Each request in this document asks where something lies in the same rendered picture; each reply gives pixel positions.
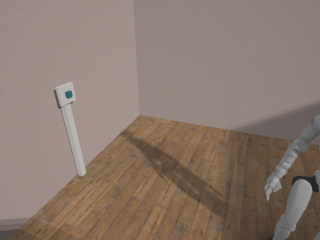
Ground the panel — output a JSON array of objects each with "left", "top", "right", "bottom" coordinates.
[{"left": 55, "top": 82, "right": 86, "bottom": 177}]

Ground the robot right forearm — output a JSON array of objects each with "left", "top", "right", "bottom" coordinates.
[{"left": 273, "top": 139, "right": 299, "bottom": 178}]

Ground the right robot upper arm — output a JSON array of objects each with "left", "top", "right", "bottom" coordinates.
[{"left": 293, "top": 114, "right": 320, "bottom": 154}]

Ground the right robot hand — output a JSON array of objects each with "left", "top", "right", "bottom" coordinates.
[{"left": 264, "top": 174, "right": 282, "bottom": 201}]

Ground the right robot shin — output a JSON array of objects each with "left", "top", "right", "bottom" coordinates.
[{"left": 272, "top": 215, "right": 290, "bottom": 240}]

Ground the button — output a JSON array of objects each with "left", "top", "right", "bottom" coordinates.
[{"left": 65, "top": 90, "right": 73, "bottom": 98}]

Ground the right robot thigh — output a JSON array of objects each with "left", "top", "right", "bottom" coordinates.
[{"left": 281, "top": 176, "right": 316, "bottom": 233}]

